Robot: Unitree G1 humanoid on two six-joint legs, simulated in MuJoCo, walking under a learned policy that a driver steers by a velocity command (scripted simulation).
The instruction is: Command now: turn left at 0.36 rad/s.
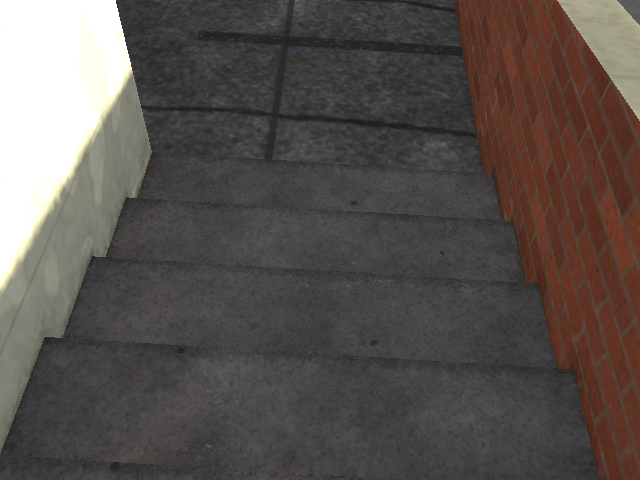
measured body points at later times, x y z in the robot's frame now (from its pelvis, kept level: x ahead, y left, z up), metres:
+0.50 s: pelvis +0.06 -0.04 -0.01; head +0.08 -0.04 +0.44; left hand +0.07 +0.20 -0.14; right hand +0.19 -0.28 -0.13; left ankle +0.04 +0.09 -0.69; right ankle -0.01 -0.13 -0.75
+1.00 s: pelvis +0.35 +0.04 -0.12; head +0.37 +0.05 +0.33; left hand +0.26 +0.26 -0.27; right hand +0.48 -0.20 -0.24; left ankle +0.38 +0.11 -0.85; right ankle +0.13 -0.12 -0.65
